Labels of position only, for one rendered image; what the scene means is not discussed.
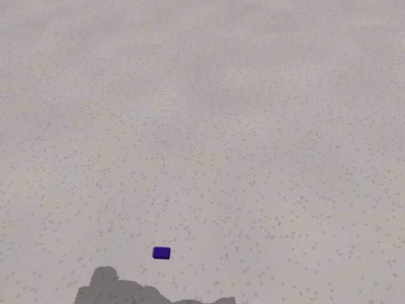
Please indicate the small box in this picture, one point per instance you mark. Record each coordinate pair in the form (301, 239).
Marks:
(161, 253)

